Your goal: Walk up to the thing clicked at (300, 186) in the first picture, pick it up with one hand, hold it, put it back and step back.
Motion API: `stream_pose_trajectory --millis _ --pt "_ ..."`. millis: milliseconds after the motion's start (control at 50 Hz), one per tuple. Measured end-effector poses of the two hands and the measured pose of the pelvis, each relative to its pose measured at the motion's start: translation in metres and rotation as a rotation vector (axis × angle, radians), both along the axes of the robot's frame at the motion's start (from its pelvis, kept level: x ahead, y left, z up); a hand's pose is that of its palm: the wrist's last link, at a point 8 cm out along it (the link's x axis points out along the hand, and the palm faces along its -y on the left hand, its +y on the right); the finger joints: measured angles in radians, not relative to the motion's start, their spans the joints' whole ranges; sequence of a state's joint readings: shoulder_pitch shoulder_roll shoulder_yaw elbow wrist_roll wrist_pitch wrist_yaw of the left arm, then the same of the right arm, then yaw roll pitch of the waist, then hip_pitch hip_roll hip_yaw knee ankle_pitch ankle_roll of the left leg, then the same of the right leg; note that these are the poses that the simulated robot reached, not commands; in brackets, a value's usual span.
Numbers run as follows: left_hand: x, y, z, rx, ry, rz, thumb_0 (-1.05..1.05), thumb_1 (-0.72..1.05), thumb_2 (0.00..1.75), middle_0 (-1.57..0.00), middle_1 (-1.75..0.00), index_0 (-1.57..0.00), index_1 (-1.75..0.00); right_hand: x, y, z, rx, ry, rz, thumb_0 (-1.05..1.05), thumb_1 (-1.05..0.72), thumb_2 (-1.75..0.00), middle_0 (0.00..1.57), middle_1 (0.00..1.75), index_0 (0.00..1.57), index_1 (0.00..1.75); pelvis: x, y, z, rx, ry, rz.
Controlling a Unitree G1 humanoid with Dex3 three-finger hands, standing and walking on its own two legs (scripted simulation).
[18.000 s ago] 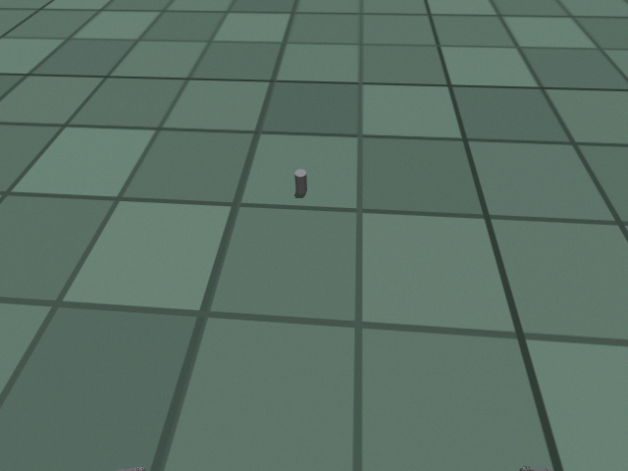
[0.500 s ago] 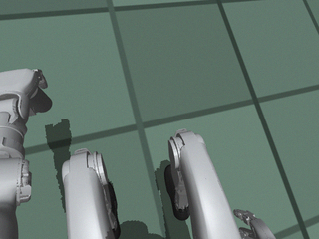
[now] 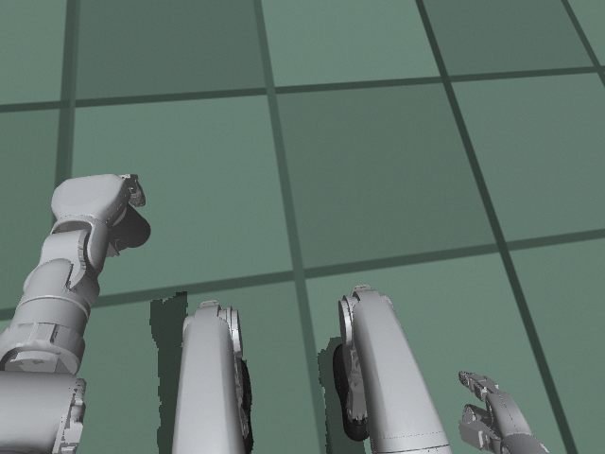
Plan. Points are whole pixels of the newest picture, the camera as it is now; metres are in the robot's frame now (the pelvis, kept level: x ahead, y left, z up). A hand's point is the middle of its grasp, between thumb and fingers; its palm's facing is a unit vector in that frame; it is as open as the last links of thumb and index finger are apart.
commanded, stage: lift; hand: left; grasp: from above
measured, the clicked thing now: (121, 221) +0.44 +0.25 -0.13
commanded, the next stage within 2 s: hold in 0.96 s
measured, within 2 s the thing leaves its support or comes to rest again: neither
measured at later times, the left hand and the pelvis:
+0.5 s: hand (35, 216) +0.37 +0.25 +0.09, palm faces -0.46 -0.09 -0.88, open 8.8 cm; pelvis +0.03 +0.00 +0.17, yaw +2 degrees
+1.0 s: hand out of the picture +0.37 +0.24 +0.17, palm faces -0.45 -0.10 -0.89, open 8.7 cm; pelvis +0.07 +0.00 +0.25, yaw +2 degrees
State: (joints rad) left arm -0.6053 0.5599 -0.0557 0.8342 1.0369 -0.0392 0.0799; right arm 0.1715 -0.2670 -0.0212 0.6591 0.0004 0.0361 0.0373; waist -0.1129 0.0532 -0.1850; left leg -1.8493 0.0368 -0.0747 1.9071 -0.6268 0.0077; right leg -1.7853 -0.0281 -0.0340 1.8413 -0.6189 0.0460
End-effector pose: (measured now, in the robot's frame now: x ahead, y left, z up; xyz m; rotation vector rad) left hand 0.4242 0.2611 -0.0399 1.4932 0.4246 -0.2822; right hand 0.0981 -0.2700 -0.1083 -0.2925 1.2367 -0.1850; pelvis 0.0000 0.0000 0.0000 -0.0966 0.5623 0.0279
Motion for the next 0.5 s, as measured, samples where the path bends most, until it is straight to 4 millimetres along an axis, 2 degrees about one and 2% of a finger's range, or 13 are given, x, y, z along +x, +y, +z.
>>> stream_pose_trajectory --millis 140,300,400,500 --pt "-0.021 -0.005 0.058 -0.012 -0.004 0.013 0.02 0.1 0.72 -0.89 -0.76 -0.66 -0.77 0.018 0.008 0.048 0.012 -0.06 -0.011 0.01 -0.92 -0.9 0.2 0.3 0.2 0.3 0.006 0.001 0.051 0.015 -0.056 0.006" --pt "-0.041 -0.008 0.128 -0.007 0.002 0.038 0.02 0.1 0.72 -0.89 -0.76 -0.67 -0.78 0.027 0.015 0.109 0.024 -0.111 -0.035 0.01 -0.92 -0.9 0.2 0.3 0.2 0.3 0.016 0.001 0.112 0.035 -0.15 0.008" --pt "-0.049 -0.01 0.161 -0.009 0.02 0.047 0.03 0.09 0.72 -0.89 -0.76 -0.67 -0.78 0.028 0.015 0.144 0.017 -0.135 -0.047 0.01 -0.92 -0.9 0.2 0.3 0.2 0.3 0.023 0.001 0.146 0.044 -0.203 0.01" --pt "-0.053 -0.013 0.186 -0.007 0.031 0.046 0.03 0.09 0.72 -0.89 -0.75 -0.67 -0.78 0.028 0.011 0.172 0.007 -0.146 -0.053 0.01 -0.92 -0.91 0.2 0.3 0.2 0.3 0.032 0.001 0.173 0.051 -0.244 0.012"
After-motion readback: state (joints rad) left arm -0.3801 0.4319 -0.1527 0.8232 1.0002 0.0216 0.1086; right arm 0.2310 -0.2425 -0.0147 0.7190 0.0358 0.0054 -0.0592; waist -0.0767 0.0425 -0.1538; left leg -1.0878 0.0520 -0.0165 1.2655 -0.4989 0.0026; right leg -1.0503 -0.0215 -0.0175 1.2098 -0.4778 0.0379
